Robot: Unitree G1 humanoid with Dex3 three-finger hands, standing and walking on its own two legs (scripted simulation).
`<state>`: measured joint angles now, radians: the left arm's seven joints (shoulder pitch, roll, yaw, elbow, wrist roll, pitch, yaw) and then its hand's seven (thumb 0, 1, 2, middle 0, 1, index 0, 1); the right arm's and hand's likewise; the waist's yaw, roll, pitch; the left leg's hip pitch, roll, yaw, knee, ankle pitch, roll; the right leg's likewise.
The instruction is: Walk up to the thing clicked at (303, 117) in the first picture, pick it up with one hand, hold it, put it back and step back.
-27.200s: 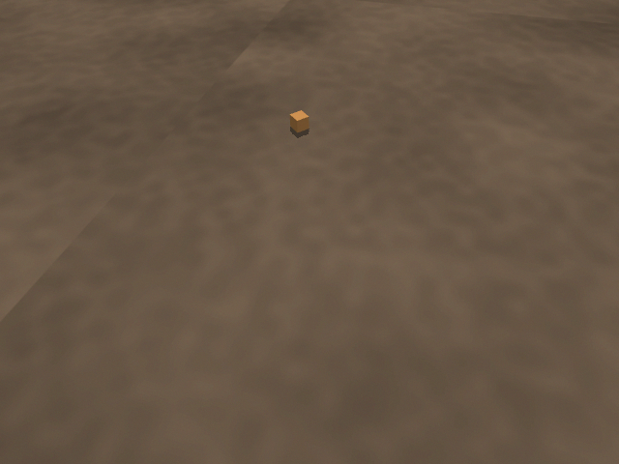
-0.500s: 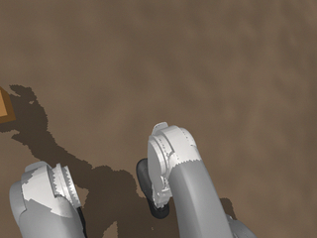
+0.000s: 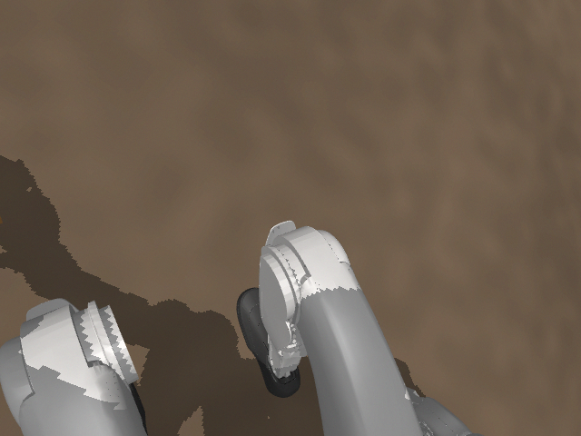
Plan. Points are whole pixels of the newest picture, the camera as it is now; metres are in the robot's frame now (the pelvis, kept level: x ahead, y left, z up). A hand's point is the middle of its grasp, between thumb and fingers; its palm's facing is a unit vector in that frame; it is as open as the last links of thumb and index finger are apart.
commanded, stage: rest palm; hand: left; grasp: from above
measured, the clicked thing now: out of the picture +0.47 +0.29 -0.27
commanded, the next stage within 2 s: close in 0.50 s
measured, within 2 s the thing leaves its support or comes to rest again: neither
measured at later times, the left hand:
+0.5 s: hand out of the picture +0.47 +0.29 -0.24, palm faces -0.45 -0.13 -0.89, open 14.2 cm
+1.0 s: hand out of the picture +0.46 +0.29 -0.24, palm faces -0.44 -0.12 -0.89, open 13.0 cm
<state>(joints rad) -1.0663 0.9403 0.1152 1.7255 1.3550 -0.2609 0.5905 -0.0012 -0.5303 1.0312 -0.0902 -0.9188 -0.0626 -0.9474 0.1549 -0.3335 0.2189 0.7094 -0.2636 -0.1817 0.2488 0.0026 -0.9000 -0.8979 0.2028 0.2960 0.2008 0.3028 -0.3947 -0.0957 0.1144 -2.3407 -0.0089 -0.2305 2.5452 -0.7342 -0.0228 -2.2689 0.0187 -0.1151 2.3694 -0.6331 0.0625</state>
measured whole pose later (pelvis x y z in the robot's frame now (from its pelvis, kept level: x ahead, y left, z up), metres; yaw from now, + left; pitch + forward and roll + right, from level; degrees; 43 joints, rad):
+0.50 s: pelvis +0.00 +0.00 +0.00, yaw -1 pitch +29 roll -13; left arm -1.09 0.98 0.12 1.75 1.32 -0.22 0.61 0.00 -0.53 1.02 -0.10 -0.93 -0.07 -0.96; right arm 0.14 -0.35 0.26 0.68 -0.27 -0.24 0.28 0.00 -0.91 -0.90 0.20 0.30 0.20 0.30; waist -0.42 -0.11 0.17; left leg -2.34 0.00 -0.25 2.56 -0.74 -0.02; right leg -2.26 0.03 -0.13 2.36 -0.62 0.07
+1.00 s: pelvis -0.01 +0.00 +0.00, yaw -2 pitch +27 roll -14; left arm -1.10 1.00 0.10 1.78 1.33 -0.22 0.64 0.00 -0.33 0.86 -0.25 -0.85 -0.24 -0.86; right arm 0.12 -0.36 0.29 0.66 -0.27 -0.25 0.28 0.00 -0.90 -0.90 0.20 0.30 0.20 0.30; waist -0.43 -0.13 0.18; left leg -2.32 0.00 -0.26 2.55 -0.73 -0.01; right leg -2.24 0.03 -0.14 2.34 -0.61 0.07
